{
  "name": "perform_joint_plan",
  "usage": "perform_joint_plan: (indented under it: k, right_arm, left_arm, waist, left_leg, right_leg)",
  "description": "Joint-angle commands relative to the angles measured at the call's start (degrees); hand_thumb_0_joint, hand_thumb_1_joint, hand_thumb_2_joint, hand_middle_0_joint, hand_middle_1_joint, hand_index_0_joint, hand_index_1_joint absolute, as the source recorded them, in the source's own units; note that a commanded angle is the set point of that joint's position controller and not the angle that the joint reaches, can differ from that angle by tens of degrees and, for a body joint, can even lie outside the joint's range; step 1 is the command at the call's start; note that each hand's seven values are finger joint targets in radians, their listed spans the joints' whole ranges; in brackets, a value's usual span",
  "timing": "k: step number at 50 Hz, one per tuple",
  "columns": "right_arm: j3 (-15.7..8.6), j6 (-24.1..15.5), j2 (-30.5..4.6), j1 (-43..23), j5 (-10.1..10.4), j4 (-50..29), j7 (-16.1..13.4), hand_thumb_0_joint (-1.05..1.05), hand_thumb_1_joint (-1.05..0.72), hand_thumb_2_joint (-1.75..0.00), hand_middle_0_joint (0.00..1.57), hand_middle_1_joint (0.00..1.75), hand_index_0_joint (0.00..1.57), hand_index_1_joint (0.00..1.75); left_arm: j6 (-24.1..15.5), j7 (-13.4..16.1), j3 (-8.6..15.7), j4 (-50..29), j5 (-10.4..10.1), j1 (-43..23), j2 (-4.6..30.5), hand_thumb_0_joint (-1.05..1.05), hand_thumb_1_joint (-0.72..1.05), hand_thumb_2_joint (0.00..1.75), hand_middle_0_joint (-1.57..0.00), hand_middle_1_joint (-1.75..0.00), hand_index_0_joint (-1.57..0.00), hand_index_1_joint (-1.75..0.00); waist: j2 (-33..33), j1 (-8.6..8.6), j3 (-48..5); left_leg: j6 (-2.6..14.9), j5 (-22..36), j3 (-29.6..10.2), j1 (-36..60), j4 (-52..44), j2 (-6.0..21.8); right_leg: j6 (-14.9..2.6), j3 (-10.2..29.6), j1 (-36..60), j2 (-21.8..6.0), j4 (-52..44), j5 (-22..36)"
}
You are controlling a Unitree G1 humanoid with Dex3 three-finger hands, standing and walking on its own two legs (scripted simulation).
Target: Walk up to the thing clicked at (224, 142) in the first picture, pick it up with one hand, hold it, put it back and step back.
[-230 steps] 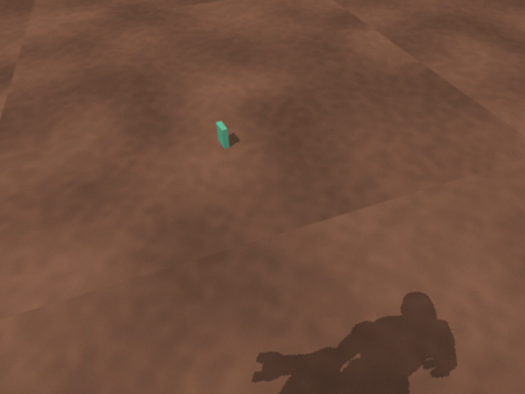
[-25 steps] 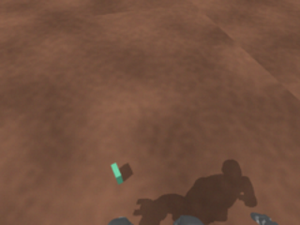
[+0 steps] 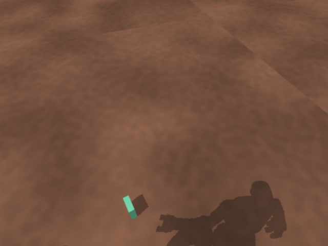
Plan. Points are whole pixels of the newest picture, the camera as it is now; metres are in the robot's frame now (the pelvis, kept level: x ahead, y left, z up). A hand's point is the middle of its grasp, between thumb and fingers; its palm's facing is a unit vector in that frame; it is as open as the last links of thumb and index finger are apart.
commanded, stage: walk up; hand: left
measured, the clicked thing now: (130, 207) +0.44 +0.22 -0.71
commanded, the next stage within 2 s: stand in 1.00 s
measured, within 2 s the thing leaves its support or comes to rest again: neither
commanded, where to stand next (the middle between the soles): +0.04 -0.01 m, yaw +0 degrees
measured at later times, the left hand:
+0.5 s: hand out of the picture +0.09 +0.26 -0.15, palm faces +0.00 -0.94 -0.34, open 7.4 cm
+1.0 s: hand out of the picture +0.10 +0.26 -0.15, palm faces +0.02 -0.94 -0.34, open 7.4 cm
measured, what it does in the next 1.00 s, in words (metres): stands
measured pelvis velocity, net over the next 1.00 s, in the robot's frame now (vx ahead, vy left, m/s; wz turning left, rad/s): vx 0.02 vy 0.00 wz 0.02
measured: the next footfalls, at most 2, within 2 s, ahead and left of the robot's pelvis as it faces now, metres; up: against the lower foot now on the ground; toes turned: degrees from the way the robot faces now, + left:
none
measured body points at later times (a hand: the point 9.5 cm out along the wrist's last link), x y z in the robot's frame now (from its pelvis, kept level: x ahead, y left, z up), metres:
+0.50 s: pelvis +0.01 +0.00 +0.01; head +0.02 +0.00 +0.46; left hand +0.09 +0.30 -0.12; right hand +0.11 -0.30 -0.12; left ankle +0.03 +0.12 -0.74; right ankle +0.00 -0.13 -0.74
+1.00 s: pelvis +0.02 +0.00 +0.01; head +0.03 +0.00 +0.46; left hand +0.10 +0.30 -0.12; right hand +0.11 -0.30 -0.12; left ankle +0.03 +0.12 -0.74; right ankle +0.00 -0.13 -0.74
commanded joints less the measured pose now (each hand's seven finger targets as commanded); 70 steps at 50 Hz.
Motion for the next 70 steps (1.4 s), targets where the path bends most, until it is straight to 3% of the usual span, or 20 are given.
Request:
perform_joint_plan:
  k: [1,12,27,34,49,52,58,64,70]
  right_arm:
    - [-3.0,-1.0,-13.4,-4.5,0.3,-2.5,-1.2,0.00,-0.90,-0.90,0.20,0.30,0.20,0.30]
    - [-2.8,-0.7,-12.4,-7.0,-0.1,-0.3,-1.2,0.00,-0.90,-0.90,0.20,0.30,0.20,0.30]
    - [-2.8,-0.3,-12.2,-7.6,-0.3,0.2,-1.2,0.00,-0.90,-0.90,0.20,0.30,0.20,0.30]
    - [-2.8,-0.3,-11.8,-7.0,-0.2,0.1,-1.3,0.00,-0.90,-0.90,0.20,0.30,0.20,0.30]
    - [-3.1,-0.1,-11.5,-6.4,-0.4,-0.5,-1.5,0.00,-0.90,-0.90,0.20,0.30,0.20,0.30]
    - [-3.0,-0.2,-11.8,-7.5,-0.4,-0.6,-1.7,0.00,-0.90,-0.90,0.20,0.30,0.20,0.30]
    - [-2.9,0.0,-11.7,-7.6,-0.3,-0.3,-1.5,0.00,-0.90,-0.90,0.20,0.30,0.20,0.30]
    - [-2.9,-0.2,-11.5,-7.8,-0.5,-0.3,-1.5,0.00,-0.90,-0.90,0.20,0.30,0.20,0.30]
    - [-3.0,0.0,-11.5,-7.5,-0.4,-0.2,-1.4,0.00,-0.90,-0.90,0.20,0.30,0.20,0.30]
  left_arm:
    - [-0.6,0.7,2.7,-1.4,0.1,-2.8,12.3,0.00,0.90,0.90,-0.20,-0.30,-0.20,-0.30]
    - [-0.6,0.5,2.7,1.7,0.6,-5.6,11.8,0.00,0.90,0.90,-0.20,-0.30,-0.20,-0.30]
    - [-0.4,0.4,2.9,2.6,1.0,-5.5,11.4,0.00,0.90,0.90,-0.20,-0.30,-0.20,-0.30]
    - [-0.3,0.4,3.2,2.7,1.0,-4.0,11.1,0.00,0.90,0.90,-0.20,-0.30,-0.20,-0.30]
    - [-0.1,0.6,3.4,1.7,1.2,-3.8,10.8,0.00,0.90,0.90,-0.20,-0.30,-0.20,-0.30]
    - [-0.2,0.8,2.9,1.8,0.9,-3.8,10.7,0.00,0.90,0.90,-0.20,-0.30,-0.20,-0.30]
    - [-0.3,0.8,2.6,1.7,1.0,-3.8,10.7,0.00,0.90,0.90,-0.20,-0.30,-0.20,-0.30]
    - [-0.4,0.9,2.6,1.4,1.0,-3.8,11.0,0.00,0.90,0.90,-0.20,-0.30,-0.20,-0.30]
    - [-0.2,0.7,2.4,1.7,1.0,-3.1,10.9,0.00,0.90,0.90,-0.20,-0.30,-0.20,-0.30]
  waist:
    - [0.6,1.02,-5.4]
    - [-0.3,0.48,-6.4]
    - [-0.4,0.17,-4.9]
    - [-0.5,0.52,-5.5]
    - [-0.6,0.38,-4.7]
    - [-0.1,0.22,-5.0]
    - [0.3,0.11,-6.0]
    - [-0.5,0.15,-6.7]
    - [-1.1,0.17,-5.2]
  left_leg:
    - [2.76,12.7,-7.1,2.2,-7.2,6.2]
    - [2.04,14.5,-5.8,6.3,-9.4,6.0]
    - [1.70,9.3,-6.1,5.5,-11.8,5.7]
    - [1.63,12.7,-6.3,6.2,-11.2,5.6]
    - [1.58,13.6,-6.2,5.5,-11.2,5.3]
    - [1.07,17.7,-6.5,6.7,-12.0,6.7]
    - [1.03,13.9,-6.2,6.6,-12.7,6.4]
    - [0.99,17.2,-6.0,8.1,-12.3,6.9]
    - [0.75,13.4,-6.1,7.1,-13.2,6.6]
  right_leg:
    - [-2.75,4.9,3.7,-5.2,-7.0,9.6]
    - [-1.89,4.5,5.4,-5.7,-11.0,11.3]
    - [-1.34,4.3,5.8,-5.6,-13.5,7.6]
    - [-1.23,4.0,6.5,-5.4,-13.2,9.0]
    - [-1.22,3.4,7.0,-5.4,-13.1,10.4]
    - [-1.18,4.0,7.4,-6.6,-12.9,13.6]
    - [-1.10,4.3,7.8,-6.7,-13.9,11.4]
    - [-1.27,4.1,7.7,-6.7,-13.4,14.5]
    - [-1.39,4.3,6.6,-6.5,-14.1,10.2]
